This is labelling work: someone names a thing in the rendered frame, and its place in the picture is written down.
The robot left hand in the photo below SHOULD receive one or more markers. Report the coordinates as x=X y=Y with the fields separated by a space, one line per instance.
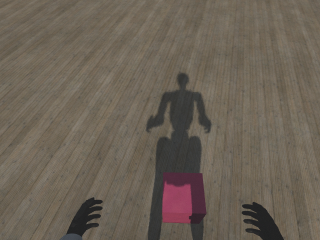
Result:
x=78 y=225

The robot right hand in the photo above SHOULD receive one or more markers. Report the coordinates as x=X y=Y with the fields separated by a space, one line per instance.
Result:
x=268 y=228

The carton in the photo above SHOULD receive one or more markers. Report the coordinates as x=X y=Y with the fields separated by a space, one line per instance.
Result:
x=183 y=198

